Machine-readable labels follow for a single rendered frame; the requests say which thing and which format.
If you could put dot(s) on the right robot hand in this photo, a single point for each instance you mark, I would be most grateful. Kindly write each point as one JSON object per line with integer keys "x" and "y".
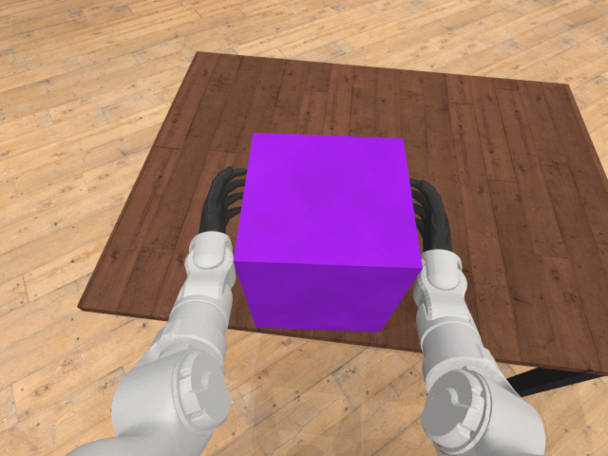
{"x": 433, "y": 225}

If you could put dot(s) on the left robot hand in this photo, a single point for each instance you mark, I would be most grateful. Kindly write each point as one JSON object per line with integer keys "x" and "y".
{"x": 214, "y": 215}

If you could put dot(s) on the carton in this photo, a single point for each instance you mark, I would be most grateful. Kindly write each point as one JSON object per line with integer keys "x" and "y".
{"x": 327, "y": 237}

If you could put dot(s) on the right robot upper arm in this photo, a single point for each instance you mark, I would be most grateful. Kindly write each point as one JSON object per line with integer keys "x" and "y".
{"x": 467, "y": 414}

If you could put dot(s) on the left robot upper arm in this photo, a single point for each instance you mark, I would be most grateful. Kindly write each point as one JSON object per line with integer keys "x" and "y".
{"x": 169, "y": 407}

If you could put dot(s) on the right robot forearm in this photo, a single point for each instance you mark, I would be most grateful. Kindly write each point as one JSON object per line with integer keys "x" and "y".
{"x": 448, "y": 335}

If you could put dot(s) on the table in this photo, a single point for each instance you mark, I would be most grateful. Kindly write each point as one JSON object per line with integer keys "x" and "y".
{"x": 521, "y": 182}

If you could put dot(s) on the left robot forearm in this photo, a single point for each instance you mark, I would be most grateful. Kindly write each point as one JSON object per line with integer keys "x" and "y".
{"x": 200, "y": 316}

